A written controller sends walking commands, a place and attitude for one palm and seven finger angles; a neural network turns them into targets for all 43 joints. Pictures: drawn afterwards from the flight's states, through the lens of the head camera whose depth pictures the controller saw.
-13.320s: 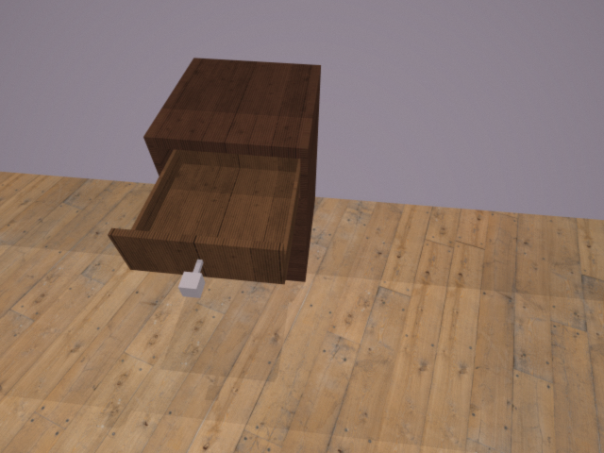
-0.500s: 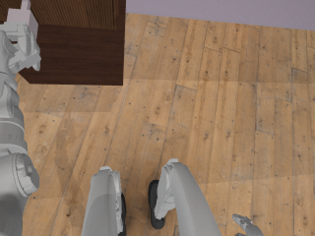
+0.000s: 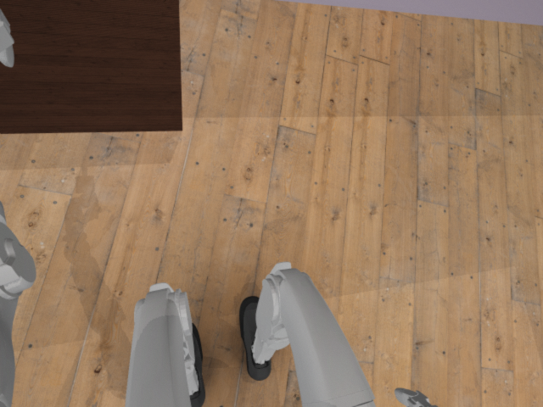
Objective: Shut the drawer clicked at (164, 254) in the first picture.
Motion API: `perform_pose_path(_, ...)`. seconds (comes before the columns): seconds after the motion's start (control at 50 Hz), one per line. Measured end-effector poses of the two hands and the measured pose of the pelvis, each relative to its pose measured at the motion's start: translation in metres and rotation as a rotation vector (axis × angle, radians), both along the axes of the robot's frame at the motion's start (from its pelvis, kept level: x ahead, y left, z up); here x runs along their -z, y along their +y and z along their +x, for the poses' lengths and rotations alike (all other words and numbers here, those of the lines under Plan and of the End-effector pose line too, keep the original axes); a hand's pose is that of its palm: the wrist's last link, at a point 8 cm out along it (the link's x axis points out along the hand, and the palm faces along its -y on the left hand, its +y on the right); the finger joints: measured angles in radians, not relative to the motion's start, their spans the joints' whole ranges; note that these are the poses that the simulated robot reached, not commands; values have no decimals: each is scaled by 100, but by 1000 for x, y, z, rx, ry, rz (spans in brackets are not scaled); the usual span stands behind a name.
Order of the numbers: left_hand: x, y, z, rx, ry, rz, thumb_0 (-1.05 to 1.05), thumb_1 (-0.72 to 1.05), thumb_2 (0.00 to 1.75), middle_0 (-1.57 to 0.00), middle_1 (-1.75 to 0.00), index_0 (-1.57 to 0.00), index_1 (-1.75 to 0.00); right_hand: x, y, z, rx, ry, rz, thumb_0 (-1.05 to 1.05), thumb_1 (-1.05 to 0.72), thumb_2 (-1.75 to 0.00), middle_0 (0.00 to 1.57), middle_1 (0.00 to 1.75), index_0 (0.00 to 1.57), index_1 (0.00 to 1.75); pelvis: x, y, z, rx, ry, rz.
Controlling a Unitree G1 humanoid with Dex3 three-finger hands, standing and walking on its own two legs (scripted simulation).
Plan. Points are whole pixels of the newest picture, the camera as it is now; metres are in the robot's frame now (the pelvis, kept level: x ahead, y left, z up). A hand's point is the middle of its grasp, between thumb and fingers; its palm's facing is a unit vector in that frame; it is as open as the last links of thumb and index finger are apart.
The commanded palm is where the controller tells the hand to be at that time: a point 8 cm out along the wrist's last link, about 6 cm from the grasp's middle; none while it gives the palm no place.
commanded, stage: push the drawer shut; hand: left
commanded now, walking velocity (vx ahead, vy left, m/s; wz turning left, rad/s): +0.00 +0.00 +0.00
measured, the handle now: out of the picture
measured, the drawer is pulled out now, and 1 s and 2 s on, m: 0.00 0.00 0.00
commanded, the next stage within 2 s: pull the fist back off the drawer in 0.40 s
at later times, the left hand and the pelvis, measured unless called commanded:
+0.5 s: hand out of the picture +0.57 +0.29 +0.02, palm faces +0.07 -0.99 -0.08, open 3.4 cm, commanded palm +0.63 +0.24 +0.02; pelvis -0.03 +0.00 -0.02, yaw -1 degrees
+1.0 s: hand out of the picture +0.57 +0.28 +0.02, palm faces +0.07 -1.00 -0.06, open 3.3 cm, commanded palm +0.58 +0.24 +0.02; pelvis -0.03 +0.01 -0.01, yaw -1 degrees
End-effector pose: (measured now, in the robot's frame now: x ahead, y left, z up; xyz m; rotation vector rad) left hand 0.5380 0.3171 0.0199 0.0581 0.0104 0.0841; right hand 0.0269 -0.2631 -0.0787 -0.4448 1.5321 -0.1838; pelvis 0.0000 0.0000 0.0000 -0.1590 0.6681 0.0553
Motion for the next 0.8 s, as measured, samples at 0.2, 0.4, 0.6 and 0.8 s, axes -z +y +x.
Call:
perform_pose_path(0.2,1,10,3,-3,8,7,3,69,91,-140,-159,-140,-160,-1,-2,-16,-6,29,-18,0,-90,-90,21,30,20,30,7,-3,-8,-9,1,-9)
perform_pose_path(0.4,-1,19,6,2,9,16,5,59,90,-140,-159,-140,-160,-5,-3,-33,-17,16,-62,0,-90,-90,21,30,20,30,15,-3,-21,-13,-2,-25)
perform_pose_path(0.6,-2,21,8,15,18,20,5,57,91,-142,-159,-142,-160,-10,6,-54,-8,17,-76,0,-90,-90,21,30,20,30,17,1,-31,-11,-4,-35)
perform_pose_path(0.8,-2,22,8,22,22,17,5,57,90,-142,-159,-142,-160,-12,15,-64,5,35,-61,0,-90,-90,21,30,20,30,16,6,-32,-10,-9,-42)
